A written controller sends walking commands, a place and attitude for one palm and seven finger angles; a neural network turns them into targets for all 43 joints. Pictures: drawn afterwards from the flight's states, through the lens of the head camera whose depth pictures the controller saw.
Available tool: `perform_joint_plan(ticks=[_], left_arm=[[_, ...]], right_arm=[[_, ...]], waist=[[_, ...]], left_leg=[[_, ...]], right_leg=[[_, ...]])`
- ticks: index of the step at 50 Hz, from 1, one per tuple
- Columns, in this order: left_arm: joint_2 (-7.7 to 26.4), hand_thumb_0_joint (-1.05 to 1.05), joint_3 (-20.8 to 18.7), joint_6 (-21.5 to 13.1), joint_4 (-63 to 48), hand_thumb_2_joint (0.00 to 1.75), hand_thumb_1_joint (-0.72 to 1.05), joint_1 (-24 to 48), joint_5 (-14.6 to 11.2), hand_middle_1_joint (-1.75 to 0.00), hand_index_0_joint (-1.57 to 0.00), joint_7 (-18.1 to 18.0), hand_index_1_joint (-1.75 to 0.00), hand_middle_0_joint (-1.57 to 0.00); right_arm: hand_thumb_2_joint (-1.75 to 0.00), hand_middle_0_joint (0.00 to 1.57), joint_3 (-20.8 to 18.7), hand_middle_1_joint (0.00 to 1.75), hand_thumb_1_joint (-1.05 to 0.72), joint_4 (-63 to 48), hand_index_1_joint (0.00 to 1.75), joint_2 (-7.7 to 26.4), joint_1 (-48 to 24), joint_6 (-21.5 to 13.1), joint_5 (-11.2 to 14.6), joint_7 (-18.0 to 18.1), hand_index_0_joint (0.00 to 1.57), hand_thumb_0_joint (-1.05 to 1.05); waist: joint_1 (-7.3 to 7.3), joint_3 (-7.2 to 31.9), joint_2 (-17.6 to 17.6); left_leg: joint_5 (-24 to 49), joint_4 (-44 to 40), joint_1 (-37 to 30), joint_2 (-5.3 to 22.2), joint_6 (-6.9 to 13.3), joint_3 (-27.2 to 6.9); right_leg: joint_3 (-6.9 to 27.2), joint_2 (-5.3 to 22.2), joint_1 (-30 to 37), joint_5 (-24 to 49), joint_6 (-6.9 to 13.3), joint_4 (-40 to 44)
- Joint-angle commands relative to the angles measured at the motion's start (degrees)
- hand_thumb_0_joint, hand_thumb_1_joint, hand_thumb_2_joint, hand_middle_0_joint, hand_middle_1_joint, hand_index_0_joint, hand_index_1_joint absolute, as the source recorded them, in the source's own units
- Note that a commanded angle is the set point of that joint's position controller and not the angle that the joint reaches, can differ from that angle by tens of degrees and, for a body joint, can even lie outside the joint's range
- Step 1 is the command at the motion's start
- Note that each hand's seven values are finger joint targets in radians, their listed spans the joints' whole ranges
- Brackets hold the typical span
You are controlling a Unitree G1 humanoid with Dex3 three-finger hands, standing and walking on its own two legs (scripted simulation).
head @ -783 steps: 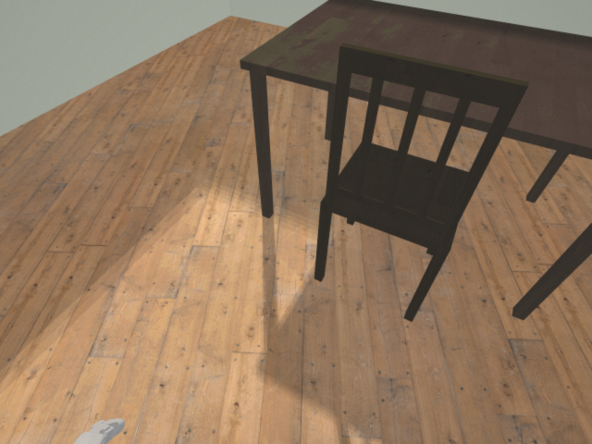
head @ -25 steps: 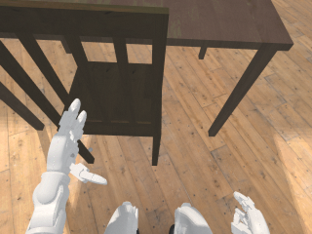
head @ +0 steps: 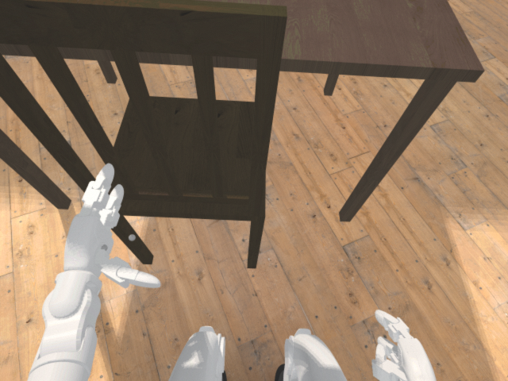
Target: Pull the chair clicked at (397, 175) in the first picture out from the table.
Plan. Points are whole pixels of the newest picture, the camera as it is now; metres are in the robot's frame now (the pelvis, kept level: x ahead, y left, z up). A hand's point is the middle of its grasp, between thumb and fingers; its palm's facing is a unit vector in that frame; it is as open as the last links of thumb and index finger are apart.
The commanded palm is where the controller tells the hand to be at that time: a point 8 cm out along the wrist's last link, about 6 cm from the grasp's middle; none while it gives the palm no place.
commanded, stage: push the fingers through the gap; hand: left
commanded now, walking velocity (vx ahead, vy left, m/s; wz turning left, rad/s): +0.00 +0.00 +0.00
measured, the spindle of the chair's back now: (155, 140) +0.49 +0.18 +0.04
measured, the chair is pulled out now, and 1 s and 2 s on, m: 0.00 0.00 0.00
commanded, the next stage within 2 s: hook a spindle and tug to test in 1.68 s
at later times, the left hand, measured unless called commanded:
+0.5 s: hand (152, 210) +0.36 +0.17 +0.03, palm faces -0.02 -1.00 -0.03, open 16.9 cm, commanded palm +0.35 +0.22 +0.02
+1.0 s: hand (158, 185) +0.41 +0.17 +0.02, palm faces +0.00 -1.00 -0.05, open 16.9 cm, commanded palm +0.39 +0.22 +0.02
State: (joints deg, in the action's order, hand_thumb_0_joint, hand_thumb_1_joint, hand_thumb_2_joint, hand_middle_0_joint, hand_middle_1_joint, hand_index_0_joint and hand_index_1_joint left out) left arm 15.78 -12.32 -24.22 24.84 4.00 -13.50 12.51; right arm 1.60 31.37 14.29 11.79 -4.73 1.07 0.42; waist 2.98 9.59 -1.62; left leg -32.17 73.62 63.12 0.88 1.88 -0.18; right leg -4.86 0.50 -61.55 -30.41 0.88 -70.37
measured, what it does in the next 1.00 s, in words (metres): stands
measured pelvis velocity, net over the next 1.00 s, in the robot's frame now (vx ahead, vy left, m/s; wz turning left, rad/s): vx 0.00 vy -0.01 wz -0.01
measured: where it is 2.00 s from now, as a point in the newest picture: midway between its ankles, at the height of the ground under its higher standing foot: outside the picture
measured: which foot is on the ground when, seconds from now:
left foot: down 0.00-1.00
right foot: down 0.00-1.00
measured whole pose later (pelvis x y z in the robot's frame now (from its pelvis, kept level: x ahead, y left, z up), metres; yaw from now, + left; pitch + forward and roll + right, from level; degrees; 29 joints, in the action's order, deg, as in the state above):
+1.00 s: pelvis +0.00 -0.01 +0.00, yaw -1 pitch +24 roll -2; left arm 17.7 -15.2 -27.0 41.5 24.3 -9.7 10.9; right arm 1.0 34.5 14.7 14.3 -2.5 0.1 0.2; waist 5.3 8.2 -1.6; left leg -32.0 73.3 65.1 1.4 1.4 0.1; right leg -4.5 -0.1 -64.0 -30.2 1.3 -70.5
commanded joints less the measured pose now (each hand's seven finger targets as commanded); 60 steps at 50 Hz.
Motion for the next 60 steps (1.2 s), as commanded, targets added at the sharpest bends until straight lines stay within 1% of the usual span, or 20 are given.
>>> perform_joint_plan(ticks=[1, 2, 3, 4, 7, 10, 15, 18, 20, 22, 25, 27, 30, 34, 37, 40, 43, 49, 57, 60], left_arm=[[4.11, 0.0, 3.46, -5.66, -22.93, 0.3, -0.5, 10.52, -1.19, -0.08, -0.06, 3.64, -0.08, -0.06], [5.17, 0.0, 3.09, -6.68, -26.21, 0.3, -0.5, 12.03, -1.39, -0.08, -0.06, 2.8, -0.08, -0.06], [7.37, 0.0, 0.83, -7.48, -28.45, 0.3, -0.5, 11.48, -1.24, -0.08, -0.06, 1.58, -0.08, -0.06], [6.51, 0.0, 1.58, -7.95, -28.14, 0.3, -0.5, 11.57, -0.79, -0.08, -0.06, 0.29, -0.08, -0.06], [7.83, 0.0, -1.57, -7.79, -18.23, 0.3, -0.5, 13.22, 1.62, -0.08, -0.06, -3.81, -0.08, -0.06], [5.11, 0.0, -0.41, -5.45, -7.48, 0.3, -0.5, 15.05, 3.32, -0.08, -0.06, -4.85, -0.08, -0.06], [5.98, 0.0, 0.3, -2.36, -11.88, 0.3, -0.5, 16.04, 2.61, -0.08, -0.06, -2.29, -0.08, -0.06], [7.3, 0.0, -0.59, -3.19, -17.36, 0.3, -0.5, 17.99, 1.04, -0.08, -0.06, -1.84, -0.08, -0.06], [6.44, 0.0, -0.63, -4.12, -16.39, 0.3, -0.5, 16.35, 0.81, -0.08, -0.06, -2.6, -0.08, -0.06], [6.3, 0.0, -1.36, -4.56, -10.94, 0.3, -0.5, 16.7, 1.45, -0.08, -0.06, -3.8, -0.08, -0.06], [4.52, 0.0, 0.21, -4.93, -2.66, 0.3, -0.5, 22.31, 3.26, -0.08, -0.06, -4.52, -0.08, -0.06], [6.63, 0.0, -0.98, -5.36, -0.82, 0.3, -0.5, 25.78, 4.38, -0.08, -0.06, -4.26, -0.08, -0.06], [7.48, 0.0, -0.81, -6.26, -4.7, 0.3, -0.5, 29.57, 4.25, -0.08, -0.06, -3.16, -0.08, -0.06], [9.45, 0.0, -2.72, -6.81, -8.48, 0.3, -0.5, 28.58, 2.88, -0.08, -0.06, -2.71, -0.08, -0.06], [9.7, 0.0, -4.11, -5.92, -2.01, 0.3, -0.5, 28.92, 2.66, -0.08, -0.06, -3.32, -0.08, -0.06], [10.8, 0.0, -6.17, -4.96, 4.15, 0.3, -0.5, 27.26, 3.12, -0.08, -0.06, -3.51, -0.08, -0.06], [11.48, 0.0, -5.77, -5.34, 6.82, 0.3, -0.5, 33.09, 3.76, -0.08, -0.06, -2.69, -0.08, -0.06], [12.03, 0.0, -4.77, -8.53, 1.91, 0.3, -0.5, 39.38, 3.26, -0.08, -0.06, -0.68, -0.08, -0.06], [15.35, 0.0, -8.37, -6.74, 15.11, 0.3, -0.5, 43.16, 4.69, -0.08, -0.06, -2.08, -0.08, -0.06], [15.95, 0.0, -8.33, -7.9, 13.51, 0.3, -0.5, 47.84, 5.24, -0.08, -0.06, -2.3, -0.08, -0.06]], right_arm=[[-0.9, 0.2, -4.2, 0.3, -0.9, -8.19, 0.3, 8.45, 0.54, -3.87, 0.09, 1.39, 0.2, 0.0], [-0.9, 0.2, -4.25, 0.3, -0.9, -7.81, 0.3, 8.47, 0.59, -4.36, -0.05, 1.64, 0.2, 0.0], [-0.9, 0.2, -4.31, 0.3, -0.9, -7.26, 0.3, 8.53, 1.26, -4.7, -0.42, 1.77, 0.2, 0.0], [-0.9, 0.2, -4.17, 0.3, -0.9, -6.55, 0.3, 8.39, 1.31, -4.91, -0.56, 1.88, 0.2, 0.0], [-0.9, 0.2, -3.92, 0.3, -0.9, -3.72, 0.3, 8.53, 1.65, -4.55, -1.27, 1.79, 0.2, 0.0], [-0.9, 0.2, -3.63, 0.3, -0.9, -3.75, 0.3, 8.59, 0.79, -3.3, -1.17, 1.13, 0.2, 0.0], [-0.9, 0.2, -3.94, 0.3, -0.9, -6.93, 0.3, 8.99, 1.58, -1.95, -0.56, 0.67, 0.2, 0.0], [-0.9, 0.2, -3.93, 0.3, -0.9, -6.98, 0.3, 8.59, 2.3, -1.99, -0.46, 0.88, 0.2, 0.0], [-0.9, 0.2, -3.94, 0.3, -0.9, -5.97, 0.3, 8.14, 2.79, -2.06, -0.56, 0.84, 0.2, 0.0], [-0.9, 0.2, -3.85, 0.3, -0.9, -4.62, 0.3, 8.38, 3.09, -1.88, -0.72, 0.94, 0.2, 0.0], [-0.9, 0.2, -3.69, 0.3, -0.9, -2.98, 0.3, 8.69, 3.33, -1.31, -0.83, 0.66, 0.2, 0.0], [-0.9, 0.2, -3.85, 0.3, -0.9, -3.12, 0.3, 9.09, 3.65, -1.06, -0.88, 0.7, 0.2, 0.0], [-0.9, 0.2, -4.1, 0.3, -0.9, -3.69, 0.3, 8.94, 4.09, -1.08, -1.07, 0.63, 0.2, 0.0], [-0.9, 0.2, -4.25, 0.3, -0.9, -3.63, 0.3, 8.6, 5.05, -1.01, -1.23, 0.46, 0.2, 0.0], [-0.9, 0.2, -4.02, 0.3, -0.9, -2.42, 0.3, 8.55, 5.37, -0.57, -1.13, 0.55, 0.2, 0.0], [-0.9, 0.2, -3.99, 0.3, -0.9, -2.25, 0.3, 8.67, 5.61, 0.16, -1.0, 0.35, 0.2, 0.0], [-0.9, 0.2, -3.69, 0.3, -0.9, -2.33, 0.3, 8.89, 5.87, 0.54, -0.88, 0.4, 0.2, 0.0], [-0.9, 0.2, -4.22, 0.3, -0.9, -1.65, 0.3, 8.97, 7.31, -0.01, -1.28, 0.42, 0.2, 0.0], [-0.9, 0.2, -3.71, 0.3, -0.9, 0.0, 0.3, 9.76, 8.3, 1.18, -1.49, 0.39, 0.2, 0.0], [-0.9, 0.2, -3.68, 0.3, -0.9, -0.51, 0.3, 9.6, 8.61, 1.47, -1.77, 0.23, 0.2, 0.0]], waist=[[0.61, 24.69, -5.0], [1.16, 25.4, -6.05], [0.19, 27.02, -7.14], [0.85, 25.46, -6.83], [1.57, 18.03, -3.7], [1.67, 13.57, -1.4], [-0.61, 25.2, -5.72], [-0.16, 29.52, -4.57], [0.23, 27.0, -3.02], [1.58, 22.37, 0.96], [3.2, 14.75, 1.53], [2.79, 15.18, -0.69], [1.81, 22.98, -5.91], [0.8, 30.7, -6.34], [1.99, 25.76, -2.29], [1.85, 21.89, 1.37], [2.81, 19.48, 0.22], [2.87, 28.22, -5.04], [3.89, 20.96, -0.37], [3.82, 24.89, -3.75]], left_leg=[[19.9, -10.9, -19.26, -0.49, -0.49, -3.06], [21.75, -10.88, -21.74, -0.03, -0.71, -3.88], [23.12, -11.38, -23.84, 0.03, -1.11, -4.32], [23.74, -11.68, -24.7, 0.26, -1.46, -4.99], [18.07, -10.85, -17.83, 0.14, -1.6, -5.43], [9.28, -10.85, -11.17, -0.83, -1.28, -4.3], [19.39, -12.05, -19.58, -0.59, -1.6, -3.55], [26.03, -11.47, -22.79, -0.03, -1.57, -3.94], [26.92, -11.34, -22.08, 0.13, -1.59, -3.97], [23.37, -10.5, -17.26, 0.12, -1.11, -3.67], [14.23, -10.34, -11.5, -0.37, -1.01, -3.27], [13.01, -10.35, -11.25, -0.59, -0.95, -3.12], [18.2, -10.33, -17.45, -0.65, -1.23, -2.82], [27.92, -9.91, -22.83, -0.21, -1.68, -3.3], [24.16, -9.47, -17.01, -0.3, -0.98, -2.67], [19.46, -9.5, -11.08, -0.77, -0.64, -1.59], [15.62, -9.46, -8.67, -1.04, -0.41, -1.12], [23.15, -8.67, -17.41, -0.48, -0.72, -2.03], [14.93, -8.52, -8.76, -0.78, -0.32, -1.96], [17.36, -8.01, -11.27, -0.82, -0.38, -1.85]], right_leg=[[2.72, -1.06, 13.11, 14.61, 0.83, 9.86], [2.19, -1.21, 11.31, 14.52, 0.85, 9.36], [2.13, -1.17, 11.11, 14.4, 0.88, 9.48], [1.61, -1.23, 9.2, 13.84, 0.87, 9.19], [0.82, -1.42, 4.44, 9.84, 0.77, 7.63], [1.22, -1.26, 3.97, 5.34, 0.8, 8.05], [1.99, -1.09, 11.06, 13.08, 1.29, 8.96], [2.05, -1.36, 13.65, 18.24, 0.85, 8.68], [1.85, -1.45, 13.33, 18.99, 0.65, 8.83], [1.74, -1.63, 11.67, 17.31, 0.38, 8.72], [1.78, -1.58, 7.1, 10.46, 0.37, 9.24], [2.15, -1.47, 6.44, 9.21, 0.78, 8.96], [2.79, -1.25, 8.81, 13.02, 1.12, 8.93], [2.85, -1.31, 13.07, 20.62, 0.89, 8.06], [3.01, -1.57, 12.9, 19.72, 0.43, 8.34], [3.65, -1.49, 14.45, 18.21, 0.23, 9.04], [4.32, -1.47, 13.17, 14.88, 0.28, 9.75], [4.12, -1.61, 13.11, 19.58, 0.6, 8.59], [3.95, -1.71, 10.21, 12.54, 0.39, 8.96], [4.14, -1.59, 10.33, 14.41, 0.53, 8.21]])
